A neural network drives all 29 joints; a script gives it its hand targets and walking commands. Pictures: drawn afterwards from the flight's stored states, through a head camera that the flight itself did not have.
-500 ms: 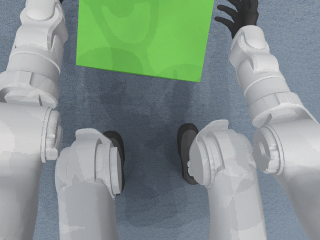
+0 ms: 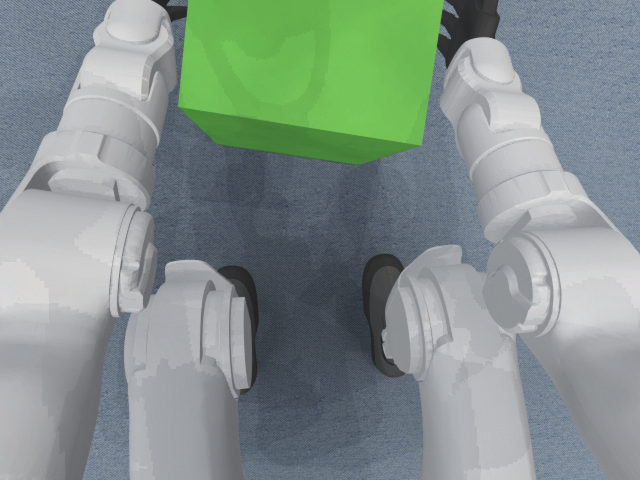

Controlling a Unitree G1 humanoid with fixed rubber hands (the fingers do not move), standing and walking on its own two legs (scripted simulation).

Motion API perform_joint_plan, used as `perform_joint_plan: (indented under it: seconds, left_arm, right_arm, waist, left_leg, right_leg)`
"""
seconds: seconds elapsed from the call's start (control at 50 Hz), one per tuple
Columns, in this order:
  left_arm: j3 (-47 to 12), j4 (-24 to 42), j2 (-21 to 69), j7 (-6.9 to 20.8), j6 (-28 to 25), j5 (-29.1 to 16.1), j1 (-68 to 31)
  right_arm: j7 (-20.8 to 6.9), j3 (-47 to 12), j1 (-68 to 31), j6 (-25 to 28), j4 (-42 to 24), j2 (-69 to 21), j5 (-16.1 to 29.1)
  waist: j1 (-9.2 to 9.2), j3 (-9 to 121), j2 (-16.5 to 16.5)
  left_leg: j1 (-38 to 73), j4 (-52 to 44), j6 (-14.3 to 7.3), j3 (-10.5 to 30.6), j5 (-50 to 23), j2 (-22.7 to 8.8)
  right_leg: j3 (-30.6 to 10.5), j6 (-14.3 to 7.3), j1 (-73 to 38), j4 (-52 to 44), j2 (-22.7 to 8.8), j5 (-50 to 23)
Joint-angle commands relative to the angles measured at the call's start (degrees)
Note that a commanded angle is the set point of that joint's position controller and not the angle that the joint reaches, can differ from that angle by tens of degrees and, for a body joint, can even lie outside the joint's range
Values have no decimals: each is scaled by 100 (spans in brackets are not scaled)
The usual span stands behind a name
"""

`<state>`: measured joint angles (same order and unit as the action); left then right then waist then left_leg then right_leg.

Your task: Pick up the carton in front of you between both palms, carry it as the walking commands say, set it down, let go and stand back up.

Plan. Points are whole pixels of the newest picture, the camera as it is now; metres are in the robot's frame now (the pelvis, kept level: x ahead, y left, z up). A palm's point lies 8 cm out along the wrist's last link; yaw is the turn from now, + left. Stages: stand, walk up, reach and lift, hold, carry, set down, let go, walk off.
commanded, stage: reach and lift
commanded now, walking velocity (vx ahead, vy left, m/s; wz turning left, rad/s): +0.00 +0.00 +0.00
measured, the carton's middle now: (306, 57) +0.53 +0.02 -0.23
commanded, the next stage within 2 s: none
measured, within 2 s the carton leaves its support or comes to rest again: neither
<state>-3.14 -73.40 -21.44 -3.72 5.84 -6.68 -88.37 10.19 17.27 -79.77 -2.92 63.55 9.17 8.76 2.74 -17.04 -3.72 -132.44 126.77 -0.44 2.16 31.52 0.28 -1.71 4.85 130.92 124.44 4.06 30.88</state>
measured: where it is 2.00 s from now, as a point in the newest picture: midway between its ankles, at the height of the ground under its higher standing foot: (315, 342)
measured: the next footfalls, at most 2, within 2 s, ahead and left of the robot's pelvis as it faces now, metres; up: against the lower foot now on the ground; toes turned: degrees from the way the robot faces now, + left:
none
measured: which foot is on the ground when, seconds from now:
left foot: down 0.00-1.00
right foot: down 0.00-1.00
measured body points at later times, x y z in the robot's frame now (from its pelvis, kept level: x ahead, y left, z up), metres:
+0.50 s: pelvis +0.00 -0.01 +0.08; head +0.26 +0.04 +0.44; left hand +0.51 +0.18 +0.01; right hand +0.51 -0.12 +0.01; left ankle +0.11 +0.12 -0.33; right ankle +0.13 -0.14 -0.33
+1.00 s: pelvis +0.04 -0.01 +0.21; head +0.22 +0.03 +0.62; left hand +0.47 +0.18 +0.16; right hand +0.48 -0.13 +0.16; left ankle +0.11 +0.12 -0.33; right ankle +0.13 -0.14 -0.33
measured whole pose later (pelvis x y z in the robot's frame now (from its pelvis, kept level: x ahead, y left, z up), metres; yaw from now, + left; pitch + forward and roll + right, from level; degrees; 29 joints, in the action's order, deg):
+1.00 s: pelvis +0.04 -0.01 +0.21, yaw +4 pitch +37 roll -1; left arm 18.1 -37.7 -0.3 -1.9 21.4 9.2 -44.6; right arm 5.1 26.1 -40.6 -17.6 33.3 -6.7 -7.8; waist 1.3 14.9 -1.6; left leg -96.4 87.4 1.0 2.7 28.4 2.3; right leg -3.6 2.6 95.3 87.2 3.0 29.4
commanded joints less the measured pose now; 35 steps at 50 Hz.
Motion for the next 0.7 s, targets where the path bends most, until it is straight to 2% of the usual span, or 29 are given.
perform_joint_plan:
  seconds: [0.0, 0.02, 0.04, 0.06, 0.08, 0.1, 0.12, 0.16, 0.18, 0.2, 0.22, 0.24, 0.26, 0.28, 0.32, 0.36, 0.38, 0.44, 0.46, 0.48, 0.5, 0.52, 0.56, 0.58, 0.6, 0.62, 0.64, 0.66, 0.68]
  left_arm:
    - [-929, 2268, 5768, 1098, -216, -570, -2400]
    - [-1232, 2717, 6046, 1064, -228, -732, -2756]
    - [-1247, 3144, 6106, 1056, -182, -739, -2859]
    - [-1381, 3603, 6003, 1005, -154, -887, -3188]
    - [-1478, 3756, 6294, 989, -38, -917, -3053]
    - [-1434, 3817, 6477, 950, 100, -717, -2888]
    - [-1429, 4291, 6282, 934, 150, -720, -3052]
    - [-1122, 3205, 6705, 934, 426, -212, -1974]
    - [-1029, 3030, 7075, 1006, 569, -152, -1514]
    - [-970, 3474, 6905, 1041, 576, 30, -1682]
    - [-664, 3167, 6821, 1101, 652, 203, -1529]
    - [-595, 3088, 6987, 1152, 689, 415, -1692]
    - [-554, 3357, 6968, 1232, 697, 274, -1858]
    - [-322, 2749, 7105, 1304, 833, 606, -1396]
    - [-449, 3299, 7363, 1376, 833, 430, -1642]
    - [-126, 2762, 7400, 1406, 960, 716, -1349]
    - [-266, 3130, 7504, 1439, 971, 562, -1487]
    - [52, 2611, 7657, 1527, 1065, 863, -980]
    - [303, 2571, 7555, 1536, 1143, 1139, -833]
    - [59, 3061, 7632, 1545, 1091, 931, -842]
    - [307, 2582, 7547, 1565, 1188, 1267, -492]
    - [179, 2692, 8033, 1543, 1152, 1165, -389]
    - [99, 2809, 7795, 1533, 1128, 1259, -198]
    - [107, 2773, 7930, 1574, 1121, 1081, 18]
    - [44, 3018, 7838, 1563, 1134, 1161, -47]
    - [-100, 3089, 7593, 1551, 1126, 1159, -25]
    - [-532, 3669, 7912, 1524, 1048, 890, -309]
    - [-559, 3632, 7873, 1503, 1065, 909, -206]
    - [-794, 3924, 7680, 1478, 1092, 809, -373]
  right_arm:
    - [-1475, -1901, -2566, -223, -1534, -5650, 281]
    - [-1470, -1955, -2574, -266, -1603, -5783, 243]
    - [-1478, -2018, -2612, -311, -1847, -5853, 367]
    - [-1474, -2265, -2539, -442, -2109, -6284, 423]
    - [-1435, -2526, -3135, -424, -2982, -6133, 581]
    - [-1409, -2494, -2978, -560, -2840, -6258, 583]
    - [-1410, -2493, -2715, -718, -2884, -6419, 608]
    - [-1451, -2502, -2842, -849, -2754, -6222, 234]
    - [-1518, -2484, -3043, -849, -3117, -6043, 76]
    - [-1561, -2297, -2433, -1032, -2601, -6457, -107]
    - [-1576, -2219, -2679, -1047, -2638, -6252, -116]
    - [-1559, -2128, -2722, -1099, -2487, -6334, -305]
    - [-1536, -2052, -2723, -1153, -2643, -6415, -440]
    - [-1574, -1910, -2540, -1251, -2406, -6408, -619]
    - [-1585, -1848, -2242, -1304, -2350, -6601, -701]
    - [-1598, -1435, -1645, -1430, -1514, -6580, -1035]
    - [-1610, -1504, -1935, -1352, -2098, -6524, -948]
    - [-1721, -1297, -1724, -1481, -1856, -6624, -1411]
    - [-1762, -1217, -1602, -1555, -1762, -6719, -1448]
    - [-1775, -1359, -1428, -1512, -2123, -6875, -1334]
    - [-1839, -1400, -1375, -1559, -1977, -6912, -1285]
    - [-1867, -1588, -1551, -1440, -2580, -6983, -1209]
    - [-1903, -1700, -1222, -1496, -2260, -7202, -1151]
    - [-1924, -2168, -1533, -1469, -2703, -7084, -1011]
    - [-1945, -1945, -884, -1609, -2044, -7175, -1162]
    - [-1943, -2156, -1063, -1566, -2375, -7322, -989]
    - [-1937, -2197, -783, -1547, -2414, -7355, -986]
    - [-1933, -2503, -886, -1553, -2692, -7344, -871]
    - [-1894, -2468, -619, -1619, -2449, -7308, -861]
  waist:
    - [-255, 7846, 803]
    - [112, 8062, 873]
    - [-225, 8637, 980]
    - [-169, 9107, 613]
    - [-37, 9818, 816]
    - [-358, 10146, 972]
    - [-372, 10021, 943]
    - [-637, 9086, 868]
    - [-507, 9034, 961]
    - [-606, 8704, 863]
    - [-362, 8085, 709]
    - [-624, 7812, 868]
    - [-185, 7754, 598]
    - [-367, 7463, 689]
    - [-171, 7968, 703]
    - [-49, 7189, 705]
    - [61, 7733, 948]
    - [196, 7764, 685]
    - [-123, 7583, 876]
    - [75, 8181, 872]
    - [-261, 7878, 784]
    - [-29, 8321, 851]
    - [-340, 8371, 849]
    - [-221, 8478, 684]
    - [-349, 8027, 623]
    - [-611, 7999, 552]
    - [-182, 8494, 582]
    - [-437, 8790, 430]
    - [-277, 8675, 524]
  left_leg:
    - [4715, -1054, -43, -402, -2521, 609]
    - [4726, -1099, 17, -398, -2625, 599]
    - [5108, -1135, 32, -518, -2636, 655]
    - [5265, -1081, -27, -450, -2990, 645]
    - [5717, -1012, 52, -496, -3216, 637]
    - [6019, -1125, 14, -520, -3289, 691]
    - [5919, -1138, 18, -577, -3112, 728]
    - [5470, -1565, 7, -616, -2173, 720]
    - [5389, -1722, -51, -510, -1974, 750]
    - [5160, -1856, -80, -555, -1776, 734]
    - [4558, -2033, -68, -546, -1110, 720]
    - [4403, -2080, -53, -610, -817, 725]
    - [4151, -2100, -70, -549, -753, 734]
    - [4053, -2237, -72, -660, -509, 713]
    - [4220, -2425, -10, -639, -601, 771]
    - [4202, -2773, 20, -568, -25, 804]
    - [4409, -2741, 55, -494, -262, 755]
    - [4523, -3153, 87, -532, -298, 843]
    - [4466, -3310, 95, -635, -449, 893]
    - [4965, -3230, 101, -608, -668, 893]
    - [4788, -3472, 61, -661, -600, 855]
    - [5240, -3531, 73, -525, -803, 878]
    - [5220, -3631, 20, -647, -1142, 910]
    - [5117, -3582, 55, -584, -1365, 913]
    - [5118, -3724, 47, -590, -1321, 871]
    - [4996, -3785, 36, -651, -1418, 861]
    - [5461, -3758, 65, -537, -1608, 867]
    - [5629, -3783, 78, -631, -1704, 903]
    - [5725, -3967, 106, -546, -1605, 891]
  right_leg:
    - [848, -179, -3332, -622, 651, -2185]
    - [871, -195, -3506, -679, 603, -2384]
    - [816, -224, -3679, -752, 659, -2412]
    - [847, -175, -3709, -676, 606, -2548]
    - [877, -174, -3899, -732, 657, -2665]
    - [875, -114, -3956, -790, 679, -2611]
    - [873, -158, -3700, -902, 668, -2343]
    - [793, -151, -3506, -1324, 670, -1544]
    - [866, -216, -3462, -1337, 648, -1398]
    - [755, -234, -3337, -1525, 683, -1205]
    - [831, -237, -3154, -1739, 691, -734]
    - [659, -298, -3043, -1854, 641, -541]
    - [761, -258, -3164, -2012, 682, -570]
    - [703, -251, -3223, -2108, 653, -427]
    - [838, -266, -3419, -2214, 700, -615]
    - [867, -363, -2898, -2471, 687, 75]
    - [821, -424, -3179, -2391, 650, -225]
    - [851, -356, -3582, -2830, 618, -354]
    - [763, -374, -3484, -3040, 672, -351]
    - [755, -361, -3811, -3060, 673, -523]
    - [722, -339, -3686, -3136, 668, -555]
    - [834, -336, -3896, -3129, 683, -663]
    - [696, -263, -4052, -3305, 719, -988]
    - [656, -274, -4347, -3320, 674, -1219]
    - [665, -245, -4115, -3446, 679, -1054]
    - [556, -208, -4190, -3523, 713, -1255]
    - [611, -211, -4569, -3520, 718, -1408]
    - [527, -187, -4740, -3623, 714, -1479]
    - [602, -182, -4782, -3695, 775, -1410]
